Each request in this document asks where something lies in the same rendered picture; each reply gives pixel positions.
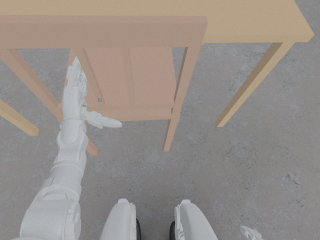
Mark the robot left shin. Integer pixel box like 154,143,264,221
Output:
118,198,137,240

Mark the robot right thigh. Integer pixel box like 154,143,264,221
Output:
174,203,218,240

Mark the chair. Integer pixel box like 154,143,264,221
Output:
0,15,208,156

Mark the robot right hand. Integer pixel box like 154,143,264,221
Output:
240,225,264,240

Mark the left robot upper arm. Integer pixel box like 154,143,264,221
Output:
11,199,81,240

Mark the table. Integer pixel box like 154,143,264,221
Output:
0,0,315,136

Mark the robot left hand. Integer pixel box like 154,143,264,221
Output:
62,56,122,129

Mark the robot left forearm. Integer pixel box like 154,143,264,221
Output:
19,118,89,238

